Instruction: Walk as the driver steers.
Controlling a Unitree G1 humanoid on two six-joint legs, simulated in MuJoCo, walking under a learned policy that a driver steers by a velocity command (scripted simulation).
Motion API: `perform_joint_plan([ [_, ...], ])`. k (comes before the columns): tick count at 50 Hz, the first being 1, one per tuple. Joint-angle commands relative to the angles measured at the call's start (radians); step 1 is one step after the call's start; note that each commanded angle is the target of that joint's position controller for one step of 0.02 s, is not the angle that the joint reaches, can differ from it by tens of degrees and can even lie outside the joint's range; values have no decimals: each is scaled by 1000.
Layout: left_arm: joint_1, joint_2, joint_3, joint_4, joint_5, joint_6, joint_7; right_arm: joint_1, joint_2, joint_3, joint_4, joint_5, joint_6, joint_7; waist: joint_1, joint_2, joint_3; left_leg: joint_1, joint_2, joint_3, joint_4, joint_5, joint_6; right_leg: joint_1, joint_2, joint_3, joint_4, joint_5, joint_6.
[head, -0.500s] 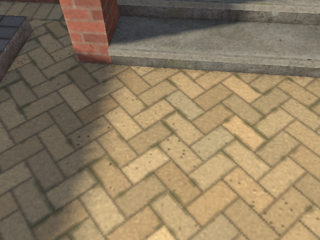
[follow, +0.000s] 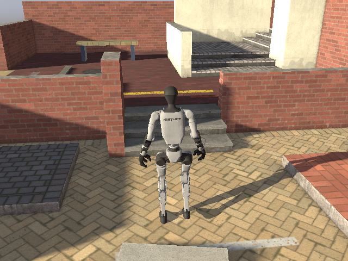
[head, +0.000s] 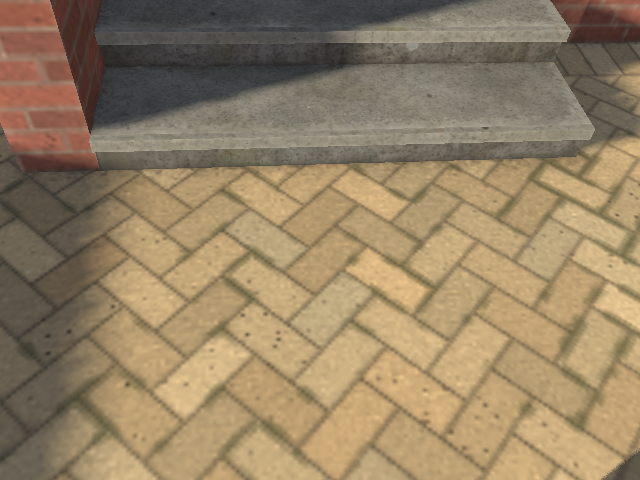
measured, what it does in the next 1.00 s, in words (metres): steps on the spot: right foot, then left foot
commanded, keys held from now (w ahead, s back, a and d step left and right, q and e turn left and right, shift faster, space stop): e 0.40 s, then q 0.60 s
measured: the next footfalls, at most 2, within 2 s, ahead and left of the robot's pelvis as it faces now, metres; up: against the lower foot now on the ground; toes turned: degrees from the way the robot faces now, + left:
right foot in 0.20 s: +0.01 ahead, -0.12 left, +0.00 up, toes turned -8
left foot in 0.68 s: +0.04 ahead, +0.07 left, +0.00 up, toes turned -15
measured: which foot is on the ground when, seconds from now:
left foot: down 0.00-0.20, up 0.22-0.66, down 0.68-1.00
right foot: up 0.00-0.18, down 0.20-0.70, up 0.72-1.00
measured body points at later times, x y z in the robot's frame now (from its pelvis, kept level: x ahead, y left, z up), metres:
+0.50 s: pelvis -0.02 -0.04 +0.00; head +0.00 -0.08 +0.45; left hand +0.16 +0.20 -0.10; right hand -0.01 -0.34 -0.13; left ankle +0.03 +0.10 -0.68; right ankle -0.03 -0.11 -0.74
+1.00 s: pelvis -0.03 -0.04 +0.00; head +0.01 -0.05 +0.44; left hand +0.11 +0.23 -0.12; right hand +0.03 -0.34 -0.13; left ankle +0.01 +0.08 -0.74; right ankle -0.04 -0.15 -0.73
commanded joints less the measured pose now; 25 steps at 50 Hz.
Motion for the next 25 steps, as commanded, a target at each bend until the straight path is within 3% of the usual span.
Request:
perform_joint_plan([
  [1, -4, 31, -2, -71, -5, 5, -15, 35, -155, -43, -32, -4, -8, 2, -26, 202, -57, 132, 251, -153, -93, 363, 177, -38, -25, -26, -101, -18, 5],
  [6, -54, 35, -14, -117, -17, 1, -24, 44, -215, -65, -25, -11, 1, 24, -44, 238, -87, 98, 283, -110, -35, 372, 159, 127, -19, -98, -328, -34, -42],
  [8, -15, 29, -17, -112, -16, -10, -23, 28, -232, -72, -23, -2, 11, 28, -7, 212, -94, 53, 273, -69, 44, 317, 111, 241, -4, -120, -522, 88, -69],
  [9, 2, 45, -14, -108, -8, -21, -13, 51, -227, -74, -13, -1, 14, 31, 6, 153, -93, -18, 253, -29, 121, 208, 50, 332, -5, -78, -653, 196, -82],
  [10, 18, 131, 4, -112, 8, -35, -2, 88, -179, -65, -22, -6, 20, 39, 2, -82, -79, -200, 164, 64, 351, -78, -30, 438, -188, 198, -791, 251, -122],
  [11, 43, 279, 37, -131, 5, -37, -1, 26, -113, -42, -97, -1, 30, 26, 14, -259, -30, -420, -13, 57, 496, -447, -80, 406, -446, 513, -769, 686, -273],
  [12, 115, 244, 40, -108, 3, -36, 5, -37, -150, -45, -101, -4, 42, 12, 74, -127, -52, -407, 16, -73, 636, -445, -76, 387, -433, 459, -742, 733, -350],
  [13, 65, 185, 21, -105, 0, -33, 12, -23, -155, -50, -88, 10, 47, 14, 27, -82, -19, -404, 27, -103, 674, -365, -70, 354, -361, 373, -739, 680, -335],
  [14, -15, 147, 8, -116, -2, -28, 17, 1, -164, -53, -70, 18, 42, 19, -14, -64, 9, -392, 37, -118, 648, -274, -65, 325, -284, 304, -749, 600, -287],
  [16, -69, 119, -1, -133, -12, -29, 21, 47, -194, -64, -46, -5, 39, 29, -36, -92, -26, -363, 20, -108, 664, -195, -66, 346, -216, 254, -737, 660, -252],
  [17, -55, 117, -2, -131, -15, -32, 18, 57, -191, -64, -43, -6, 41, 33, -36, -68, -53, -353, 10, -108, 677, -180, -70, 359, -210, 252, -731, 682, -252],
  [20, -9, 136, 6, -115, -17, -41, 15, 32, -169, -59, -58, 0, 47, 34, -19, -49, -63, -376, 4, -120, 645, -160, -77, 391, -209, 287, -729, 645, -258],
  [25, 4, 67, -28, -90, 4, -55, 27, 31, -138, -45, -31, 6, 53, 35, -1, -66, -72, -267, 15, -108, 476, -154, -70, 377, -218, 255, -754, 597, -252],
])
